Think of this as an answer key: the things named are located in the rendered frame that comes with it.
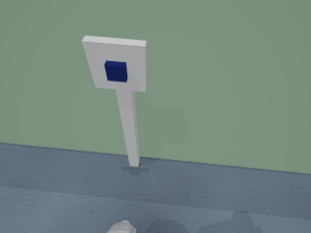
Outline robot left thigh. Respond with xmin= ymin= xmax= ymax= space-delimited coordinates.
xmin=107 ymin=222 xmax=137 ymax=233

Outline panel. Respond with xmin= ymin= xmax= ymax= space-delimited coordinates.
xmin=82 ymin=35 xmax=147 ymax=167

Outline button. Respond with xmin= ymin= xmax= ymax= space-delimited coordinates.
xmin=104 ymin=60 xmax=128 ymax=83

